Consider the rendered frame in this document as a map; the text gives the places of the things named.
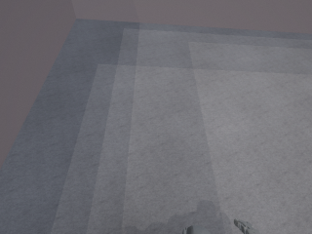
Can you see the right robot hand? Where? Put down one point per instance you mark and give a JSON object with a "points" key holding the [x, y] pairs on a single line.
{"points": [[245, 226]]}

